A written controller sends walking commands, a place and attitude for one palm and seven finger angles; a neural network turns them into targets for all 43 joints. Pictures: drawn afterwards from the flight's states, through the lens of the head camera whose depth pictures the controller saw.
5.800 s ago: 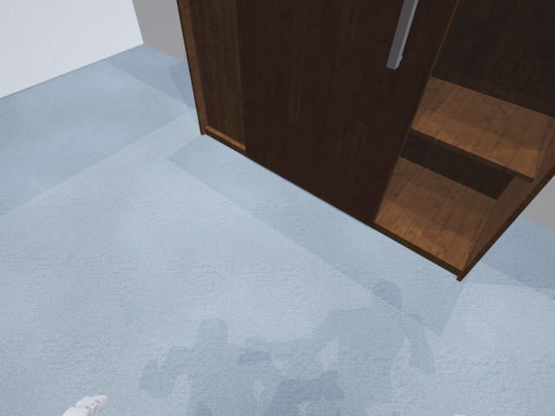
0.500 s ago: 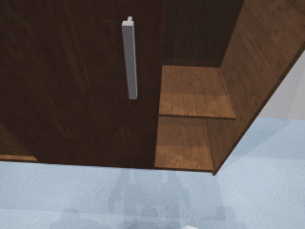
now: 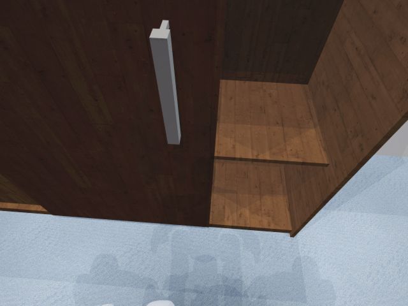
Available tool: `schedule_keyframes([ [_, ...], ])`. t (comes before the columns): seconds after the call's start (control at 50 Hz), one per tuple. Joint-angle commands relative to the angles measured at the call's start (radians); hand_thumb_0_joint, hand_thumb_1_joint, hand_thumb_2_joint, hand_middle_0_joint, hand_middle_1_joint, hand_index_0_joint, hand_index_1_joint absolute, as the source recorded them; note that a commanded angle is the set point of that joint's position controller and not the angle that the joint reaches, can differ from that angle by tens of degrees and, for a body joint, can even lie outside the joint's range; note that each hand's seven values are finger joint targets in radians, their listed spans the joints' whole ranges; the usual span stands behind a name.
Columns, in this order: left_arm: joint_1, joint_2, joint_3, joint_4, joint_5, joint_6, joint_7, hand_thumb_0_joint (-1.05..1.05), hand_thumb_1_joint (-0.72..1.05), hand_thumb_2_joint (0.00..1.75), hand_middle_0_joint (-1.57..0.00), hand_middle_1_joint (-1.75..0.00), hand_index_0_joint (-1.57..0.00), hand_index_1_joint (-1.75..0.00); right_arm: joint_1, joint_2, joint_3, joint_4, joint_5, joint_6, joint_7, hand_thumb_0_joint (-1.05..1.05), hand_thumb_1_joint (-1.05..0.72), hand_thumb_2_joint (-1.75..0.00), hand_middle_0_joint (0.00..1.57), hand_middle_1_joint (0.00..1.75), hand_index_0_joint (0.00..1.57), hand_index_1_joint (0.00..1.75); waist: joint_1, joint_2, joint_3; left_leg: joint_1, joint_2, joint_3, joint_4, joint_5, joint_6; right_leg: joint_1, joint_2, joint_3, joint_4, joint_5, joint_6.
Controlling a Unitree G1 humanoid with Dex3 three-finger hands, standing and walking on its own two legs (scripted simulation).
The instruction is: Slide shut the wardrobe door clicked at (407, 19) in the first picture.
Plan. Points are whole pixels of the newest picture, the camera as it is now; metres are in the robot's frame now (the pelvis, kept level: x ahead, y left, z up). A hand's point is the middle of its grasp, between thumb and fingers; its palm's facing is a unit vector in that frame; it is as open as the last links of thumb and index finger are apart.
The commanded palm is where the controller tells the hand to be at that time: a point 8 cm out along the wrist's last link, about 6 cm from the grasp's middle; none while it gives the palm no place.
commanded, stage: come to a stop and stand still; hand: left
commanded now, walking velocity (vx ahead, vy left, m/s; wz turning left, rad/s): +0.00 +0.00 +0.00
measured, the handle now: (170, 90) +0.49 +0.10 +0.14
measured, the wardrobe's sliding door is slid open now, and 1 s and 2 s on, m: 0.41 0.41 0.41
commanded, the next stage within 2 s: look again from close up in 1.08 s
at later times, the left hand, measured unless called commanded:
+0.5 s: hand out of the picture -0.02 +0.19 -0.17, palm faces +0.00 -0.97 -0.23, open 7.4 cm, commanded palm none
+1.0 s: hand out of the picture +0.00 +0.18 -0.17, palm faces -0.01 -0.98 -0.21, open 7.4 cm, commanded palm none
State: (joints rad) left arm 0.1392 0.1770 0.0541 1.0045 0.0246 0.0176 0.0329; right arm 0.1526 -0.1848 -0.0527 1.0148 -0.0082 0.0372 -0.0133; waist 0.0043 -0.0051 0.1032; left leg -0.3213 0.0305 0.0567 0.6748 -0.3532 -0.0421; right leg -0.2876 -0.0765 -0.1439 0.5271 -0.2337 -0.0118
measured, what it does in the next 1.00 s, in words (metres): steps on the spot: left foot, then right foot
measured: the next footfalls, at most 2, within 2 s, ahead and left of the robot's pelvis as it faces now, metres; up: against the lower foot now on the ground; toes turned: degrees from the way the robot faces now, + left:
left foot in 0.04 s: +0.05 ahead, +0.13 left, +0.00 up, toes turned +4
right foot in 0.32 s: -0.01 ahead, -0.10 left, +0.00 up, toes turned -3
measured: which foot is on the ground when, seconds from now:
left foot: up 0.00-0.02, down 0.04-1.00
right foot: down 0.00-0.04, up 0.06-0.30, down 0.32-1.00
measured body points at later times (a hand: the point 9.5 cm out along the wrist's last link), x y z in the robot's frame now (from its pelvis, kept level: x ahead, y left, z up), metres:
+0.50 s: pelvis -0.01 +0.02 +0.00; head +0.00 +0.00 +0.45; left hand -0.01 +0.25 -0.15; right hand +0.04 -0.21 -0.16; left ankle +0.01 +0.12 -0.74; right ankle -0.05 -0.10 -0.74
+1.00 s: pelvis -0.01 +0.00 +0.00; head -0.01 +0.00 +0.45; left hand +0.00 +0.23 -0.15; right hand -0.02 -0.22 -0.16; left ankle +0.01 +0.12 -0.74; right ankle -0.05 -0.10 -0.74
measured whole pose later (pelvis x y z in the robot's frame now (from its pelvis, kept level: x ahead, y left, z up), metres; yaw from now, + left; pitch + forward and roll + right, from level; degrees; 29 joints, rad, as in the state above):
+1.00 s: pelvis -0.01 +0.00 +0.00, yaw -1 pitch -1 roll +1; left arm 0.29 0.18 -0.02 1.07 0.00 -0.02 0.03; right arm 0.29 -0.16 0.02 1.12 -0.01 -0.01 -0.01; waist -0.01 -0.01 0.02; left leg -0.22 0.03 0.08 0.45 -0.21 0.00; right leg -0.14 -0.01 -0.05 0.47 -0.31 -0.02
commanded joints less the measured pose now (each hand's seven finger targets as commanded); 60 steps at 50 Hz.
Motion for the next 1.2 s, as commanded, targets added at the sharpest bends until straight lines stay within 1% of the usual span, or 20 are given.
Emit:
schedule_keyframes([
  [0.0,0.071,0.106,0.022,-0.041,-0.011,0.005,0.006,0.00,0.90,0.90,-0.20,-0.30,-0.20,-0.30,0.162,-0.109,-0.014,-0.013,-0.014,-0.029,-0.003,0.00,-0.90,-0.90,0.20,0.30,0.20,0.30,-0.012,0.107,-0.165,0.194,0.161,-0.157,-0.319,0.384,0.065,-0.037,-0.060,0.084,0.066,0.061,-0.010],
  [0.02,0.085,0.066,0.012,-0.046,-0.014,0.009,0.006,0.00,0.90,0.90,-0.20,-0.30,-0.20,-0.30,0.108,-0.160,-0.015,-0.041,-0.019,-0.028,-0.004,0.00,-0.90,-0.90,0.20,0.30,0.20,0.30,0.007,0.265,-0.124,0.084,0.291,-0.275,-0.391,0.465,0.150,-0.034,0.013,0.049,0.156,-0.187,0.024],
  [0.04,0.064,0.078,0.010,-0.039,-0.011,0.016,0.007,0.00,0.90,0.90,-0.20,-0.30,-0.20,-0.30,0.062,-0.150,-0.011,-0.048,-0.021,-0.031,-0.012,0.00,-0.90,-0.90,0.20,0.30,0.20,0.30,-0.003,0.272,-0.107,0.030,0.301,-0.312,-0.455,0.382,0.196,-0.038,0.034,0.102,0.294,-0.295,0.025],
  [0.06,0.067,0.083,0.013,-0.023,-0.008,0.022,0.006,0.00,0.90,0.90,-0.20,-0.30,-0.20,-0.30,0.031,-0.143,-0.007,-0.051,-0.020,-0.033,-0.022,0.00,-0.90,-0.90,0.20,0.30,0.20,0.30,0.010,0.272,-0.090,0.021,0.278,-0.286,-0.457,0.356,0.203,-0.049,0.030,0.154,0.376,-0.290,0.017],
  [0.08,0.097,0.086,0.013,-0.005,-0.005,0.021,0.002,0.00,0.90,0.90,-0.20,-0.30,-0.20,-0.30,0.002,-0.123,0.000,-0.050,-0.018,-0.035,-0.026,0.00,-0.90,-0.90,0.20,0.30,0.20,0.30,0.031,0.229,-0.088,0.049,0.255,-0.240,-0.425,0.385,0.208,-0.071,0.028,0.168,0.411,-0.262,0.013],
  [0.14,0.130,0.072,-0.002,0.023,-0.007,0.010,-0.002,0.00,0.90,0.90,-0.20,-0.30,-0.20,-0.30,0.014,-0.123,0.002,-0.036,-0.011,-0.039,-0.025,0.00,-0.90,-0.90,0.20,0.30,0.20,0.30,0.022,0.157,-0.133,0.184,0.209,-0.162,-0.389,0.474,0.202,-0.087,0.028,0.143,0.336,-0.233,0.029],
  [0.2,0.120,0.058,-0.019,0.032,-0.009,0.002,0.001,0.00,0.90,0.90,-0.20,-0.30,-0.20,-0.30,0.061,-0.121,-0.003,-0.005,-0.008,-0.041,-0.023,0.00,-0.90,-0.90,0.20,0.30,0.20,0.30,-0.004,0.140,-0.128,0.215,0.211,-0.164,-0.382,0.490,0.202,-0.022,0.021,0.117,0.139,-0.220,0.035],
  [0.22,0.142,0.058,-0.021,0.041,-0.010,-0.001,0.003,0.00,0.90,0.90,-0.20,-0.30,-0.20,-0.30,0.072,-0.120,-0.002,0.004,-0.007,-0.041,-0.021,0.00,-0.90,-0.90,0.20,0.30,0.20,0.30,0.001,0.128,-0.139,0.221,0.202,-0.166,-0.369,0.489,0.192,0.016,0.024,0.111,0.054,-0.169,0.033],
  [0.26,0.208,0.067,-0.028,0.075,-0.009,-0.018,0.009,0.00,0.90,0.90,-0.20,-0.30,-0.20,-0.30,0.081,-0.103,0.002,0.017,0.005,-0.046,-0.020,0.00,-0.90,-0.90,0.20,0.30,0.20,0.30,0.015,0.059,-0.165,0.219,0.145,-0.130,-0.293,0.459,0.132,0.121,0.010,0.132,-0.184,0.045,0.027],
  [0.28,0.201,0.100,-0.028,0.082,-0.008,-0.029,0.013,0.00,0.90,0.90,-0.20,-0.30,-0.20,-0.30,0.088,-0.077,0.005,0.023,0.013,-0.050,-0.016,0.00,-0.90,-0.90,0.20,0.30,0.20,0.30,-0.003,0.014,-0.148,0.173,0.105,-0.103,-0.275,0.392,0.087,0.148,-0.049,0.214,-0.205,0.165,0.002],
  [0.3,0.182,0.116,-0.032,0.080,-0.011,-0.035,0.013,0.00,0.90,0.90,-0.20,-0.30,-0.20,-0.30,0.089,-0.061,0.012,0.024,0.014,-0.052,-0.011,0.00,-0.90,-0.90,0.20,0.30,0.20,0.30,-0.019,0.002,-0.132,0.174,0.078,-0.086,-0.306,0.296,0.060,0.117,-0.096,0.242,-0.191,0.197,-0.020],
  [0.32,0.249,0.103,-0.049,0.060,0.015,-0.042,0.045,0.00,0.90,0.90,-0.20,-0.30,-0.20,-0.30,0.038,-0.112,0.015,-0.055,0.009,-0.061,-0.006,0.00,-0.90,-0.90,0.20,0.30,0.20,0.30,0.008,-0.010,-0.049,0.159,0.078,-0.056,-0.105,0.470,0.049,0.029,-0.071,0.269,-0.151,0.426,0.004],
  [0.34,0.195,0.119,-0.042,0.029,0.000,-0.051,0.041,0.00,0.90,0.90,-0.20,-0.30,-0.20,-0.30,0.106,-0.084,0.016,-0.045,0.002,-0.054,0.000,0.00,-0.90,-0.90,0.20,0.30,0.20,0.30,-0.036,-0.071,-0.141,0.137,0.084,-0.067,-0.154,0.256,0.063,0.083,-0.066,0.226,-0.124,0.227,-0.023],
  [0.36,0.178,0.102,-0.047,0.003,-0.006,-0.055,0.035,0.00,0.90,0.90,-0.20,-0.30,-0.20,-0.30,0.113,-0.102,0.015,-0.056,0.000,-0.047,0.004,0.00,-0.90,-0.90,0.20,0.30,0.20,0.30,-0.035,-0.094,-0.143,0.121,0.080,-0.071,-0.176,0.200,0.069,0.067,-0.043,0.221,-0.120,0.092,-0.032],
  [0.38,0.166,0.108,-0.042,-0.009,-0.006,-0.060,0.030,0.00,0.90,0.90,-0.20,-0.30,-0.20,-0.30,0.118,-0.100,0.017,-0.056,-0.008,-0.051,0.005,0.00,-0.90,-0.90,0.20,0.30,0.20,0.30,-0.034,0.027,-0.152,0.127,0.073,-0.071,-0.198,0.237,0.078,0.068,-0.036,0.207,-0.092,0.101,-0.042],
  [0.4,0.187,0.111,-0.042,-0.013,-0.010,-0.062,0.024,0.00,0.90,0.90,-0.20,-0.30,-0.20,-0.30,0.110,-0.095,0.021,-0.063,-0.008,-0.055,0.005,0.00,-0.90,-0.90,0.20,0.30,0.20,0.30,-0.025,0.075,-0.150,0.132,0.070,-0.077,-0.199,0.272,0.083,0.062,-0.030,0.205,-0.078,0.109,-0.042],
  [0.46,0.200,0.101,-0.047,-0.010,-0.011,-0.056,0.018,0.00,0.90,0.90,-0.20,-0.30,-0.20,-0.30,0.113,-0.093,0.028,-0.068,-0.005,-0.056,0.002,0.00,-0.90,-0.90,0.20,0.30,0.20,0.30,-0.020,-0.015,-0.088,0.108,0.068,-0.082,-0.227,0.221,0.089,0.034,-0.021,0.201,-0.093,0.041,-0.038],
  [0.6,0.197,0.117,-0.049,-0.009,-0.012,-0.050,0.012,0.00,0.90,0.90,-0.20,-0.30,-0.20,-0.30,0.136,-0.090,0.041,-0.030,-0.008,-0.053,0.005,0.00,-0.90,-0.90,0.20,0.30,0.20,0.30,-0.014,-0.033,0.001,0.071,0.042,-0.069,-0.271,0.104,0.075,-0.014,-0.031,0.224,-0.161,-0.130,-0.044],
  [0.86,0.205,0.125,-0.051,0.027,-0.017,-0.054,0.010,0.00,0.90,0.90,-0.20,-0.30,-0.20,-0.30,0.165,-0.082,0.053,0.052,-0.004,-0.068,-0.002,0.00,-0.90,-0.90,0.20,0.30,0.20,0.30,0.000,-0.008,-0.056,0.115,0.063,-0.061,-0.289,0.233,0.068,0.070,-0.034,0.208,-0.162,0.056,-0.033],
  [1.18,0.236,0.107,-0.056,0.077,-0.014,-0.051,0.010,0.00,0.90,0.90,-0.20,-0.30,-0.20,-0.30,0.136,-0.080,0.052,0.089,0.002,-0.067,-0.012,0.00,-0.90,-0.90,0.20,0.30,0.20,0.30,0.002,0.004,-0.046,0.161,0.079,-0.066,-0.303,0.279,0.074,0.080,-0.033,0.192,-0.183,0.126,-0.019],
])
